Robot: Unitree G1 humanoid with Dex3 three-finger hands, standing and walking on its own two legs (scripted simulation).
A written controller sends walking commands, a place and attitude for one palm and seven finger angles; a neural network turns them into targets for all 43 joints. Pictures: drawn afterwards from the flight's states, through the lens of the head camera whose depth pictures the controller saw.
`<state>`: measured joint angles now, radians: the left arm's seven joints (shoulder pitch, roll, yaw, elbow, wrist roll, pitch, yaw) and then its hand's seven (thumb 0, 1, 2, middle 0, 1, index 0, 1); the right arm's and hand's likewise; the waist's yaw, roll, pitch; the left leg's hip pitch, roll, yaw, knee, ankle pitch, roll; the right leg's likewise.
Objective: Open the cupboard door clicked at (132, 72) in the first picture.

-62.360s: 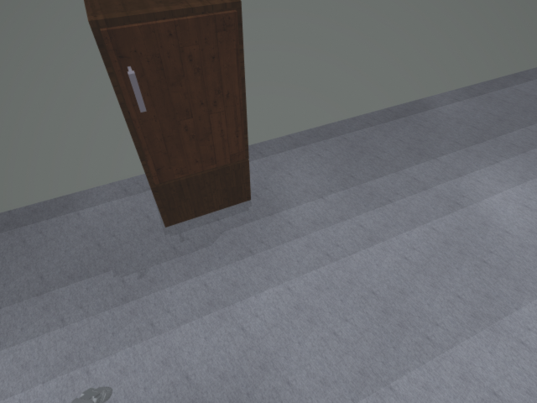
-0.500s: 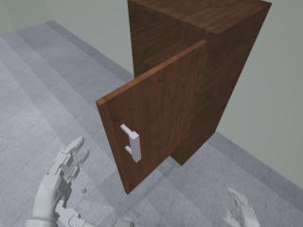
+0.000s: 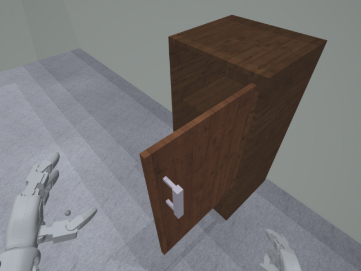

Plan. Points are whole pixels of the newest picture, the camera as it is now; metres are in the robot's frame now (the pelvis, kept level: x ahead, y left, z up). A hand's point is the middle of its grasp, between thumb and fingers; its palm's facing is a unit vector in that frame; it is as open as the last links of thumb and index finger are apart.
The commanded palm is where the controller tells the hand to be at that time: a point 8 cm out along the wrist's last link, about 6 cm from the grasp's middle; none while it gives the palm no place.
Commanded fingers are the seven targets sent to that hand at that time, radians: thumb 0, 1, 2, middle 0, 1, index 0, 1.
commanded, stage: draw the hand back to the body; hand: left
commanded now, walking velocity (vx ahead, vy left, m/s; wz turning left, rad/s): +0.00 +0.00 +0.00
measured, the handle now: (173, 197) +0.31 +0.06 -0.03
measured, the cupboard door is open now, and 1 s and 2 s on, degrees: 90 90 90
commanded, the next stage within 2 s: step back with the hand held close in 0.64 s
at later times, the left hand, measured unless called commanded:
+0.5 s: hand (50, 198) +0.19 +0.24 +0.15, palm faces +0.42 -0.82 -0.38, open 7.6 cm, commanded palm +0.14 +0.28 +0.18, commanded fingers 0.00 0.90 0.90 -0.20 -0.30 -0.20 -0.30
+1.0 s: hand (61, 192) +0.20 +0.22 +0.17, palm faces +0.35 -0.80 -0.49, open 7.4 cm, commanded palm +0.14 +0.26 +0.19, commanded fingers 0.00 0.90 0.90 -0.20 -0.30 -0.20 -0.30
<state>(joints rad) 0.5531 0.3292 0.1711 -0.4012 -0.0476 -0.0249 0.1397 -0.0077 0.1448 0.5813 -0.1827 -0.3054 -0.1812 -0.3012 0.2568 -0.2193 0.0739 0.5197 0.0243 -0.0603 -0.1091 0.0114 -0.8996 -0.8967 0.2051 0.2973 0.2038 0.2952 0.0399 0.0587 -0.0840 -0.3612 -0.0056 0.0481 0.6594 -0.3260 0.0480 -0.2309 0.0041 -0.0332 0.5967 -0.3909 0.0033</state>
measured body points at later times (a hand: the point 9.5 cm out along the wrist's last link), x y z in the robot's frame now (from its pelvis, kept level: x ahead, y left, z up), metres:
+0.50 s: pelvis +0.00 -0.02 +0.02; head -0.02 -0.04 +0.47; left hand +0.16 +0.28 +0.18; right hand +0.18 -0.24 -0.07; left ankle +0.01 +0.08 -0.72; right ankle -0.05 -0.12 -0.72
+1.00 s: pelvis -0.01 -0.03 +0.02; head -0.01 -0.06 +0.47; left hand +0.17 +0.26 +0.20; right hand +0.17 -0.28 -0.07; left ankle +0.01 +0.08 -0.72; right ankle -0.05 -0.12 -0.72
